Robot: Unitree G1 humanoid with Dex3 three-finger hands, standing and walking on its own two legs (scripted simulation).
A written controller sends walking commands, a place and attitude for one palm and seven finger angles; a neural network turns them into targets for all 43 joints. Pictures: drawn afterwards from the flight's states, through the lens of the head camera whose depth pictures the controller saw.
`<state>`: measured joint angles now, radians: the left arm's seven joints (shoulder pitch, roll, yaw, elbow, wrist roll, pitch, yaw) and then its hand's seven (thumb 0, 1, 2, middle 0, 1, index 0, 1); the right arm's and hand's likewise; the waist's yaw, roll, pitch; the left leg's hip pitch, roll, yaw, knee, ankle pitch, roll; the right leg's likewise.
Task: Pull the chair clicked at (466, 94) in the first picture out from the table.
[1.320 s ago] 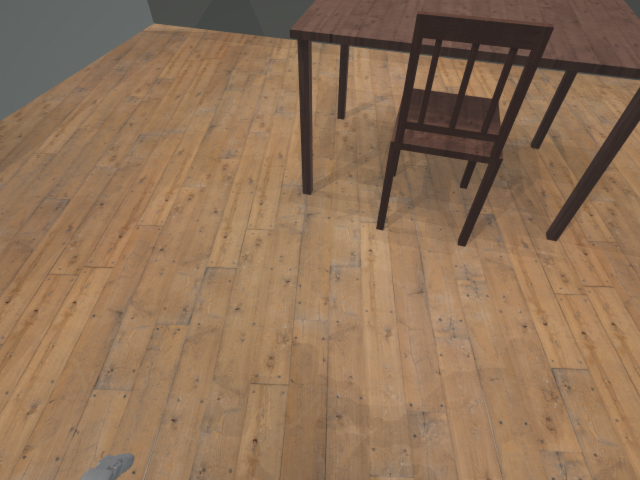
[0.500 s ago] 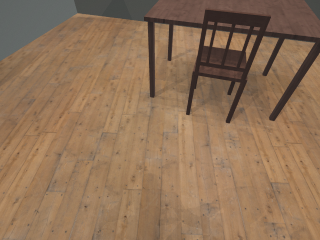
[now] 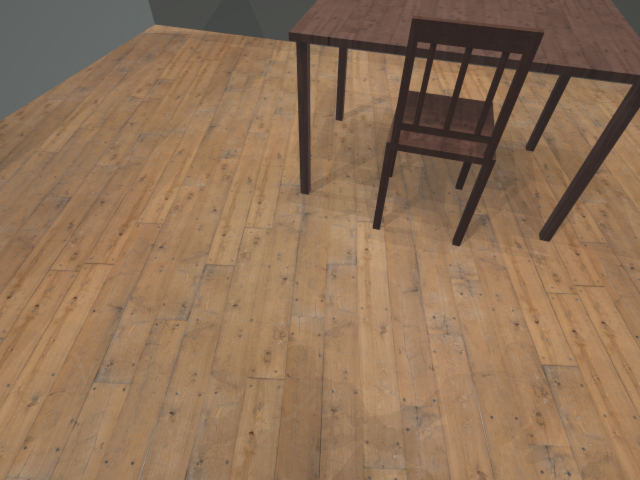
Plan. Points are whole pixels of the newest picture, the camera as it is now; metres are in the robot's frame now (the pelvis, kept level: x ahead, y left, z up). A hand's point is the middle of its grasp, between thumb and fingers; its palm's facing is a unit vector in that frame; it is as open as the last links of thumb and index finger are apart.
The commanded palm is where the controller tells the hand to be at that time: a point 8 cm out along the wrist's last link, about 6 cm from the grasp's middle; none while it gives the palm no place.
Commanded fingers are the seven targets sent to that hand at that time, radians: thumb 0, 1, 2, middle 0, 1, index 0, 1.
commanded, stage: look at it before walking up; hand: left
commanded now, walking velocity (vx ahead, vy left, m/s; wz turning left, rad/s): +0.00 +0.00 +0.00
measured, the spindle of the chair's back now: (457, 90) +1.25 -0.37 -0.10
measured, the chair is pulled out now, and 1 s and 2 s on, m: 0.00 0.00 0.00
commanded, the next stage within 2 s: walk to a spot facing it in 0.22 s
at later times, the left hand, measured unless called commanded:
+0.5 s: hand out of the picture +0.06 +0.23 -0.17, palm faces -0.05 -0.95 -0.29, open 7.4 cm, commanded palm none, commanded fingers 0.00 0.90 0.90 -0.20 -0.30 -0.20 -0.30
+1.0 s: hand out of the picture +0.15 +0.12 -0.16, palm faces -0.23 -0.95 -0.21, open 7.4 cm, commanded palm none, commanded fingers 0.00 0.90 0.90 -0.20 -0.30 -0.20 -0.30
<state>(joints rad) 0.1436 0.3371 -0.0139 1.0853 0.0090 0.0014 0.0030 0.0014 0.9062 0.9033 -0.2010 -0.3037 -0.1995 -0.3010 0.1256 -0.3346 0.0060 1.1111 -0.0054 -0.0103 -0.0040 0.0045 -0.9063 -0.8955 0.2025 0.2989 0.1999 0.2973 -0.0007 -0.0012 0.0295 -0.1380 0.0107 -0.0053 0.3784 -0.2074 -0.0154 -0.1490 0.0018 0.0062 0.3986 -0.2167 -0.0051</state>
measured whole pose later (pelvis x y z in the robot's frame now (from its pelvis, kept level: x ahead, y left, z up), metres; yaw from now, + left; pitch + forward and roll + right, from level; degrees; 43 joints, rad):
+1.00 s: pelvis +0.16 -0.06 +0.00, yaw -18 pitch +1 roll +1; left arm 0.45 0.14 0.02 1.05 0.02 -0.06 0.00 0.00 0.91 0.90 -0.20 -0.30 -0.20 -0.30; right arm 0.12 -0.21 -0.06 0.96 -0.02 -0.01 0.02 0.01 -0.91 -0.90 0.20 0.30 0.20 0.30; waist 0.03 0.03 0.04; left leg -0.68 0.12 0.03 1.10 -0.16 -0.07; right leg -0.05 0.08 0.06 0.35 -0.31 -0.08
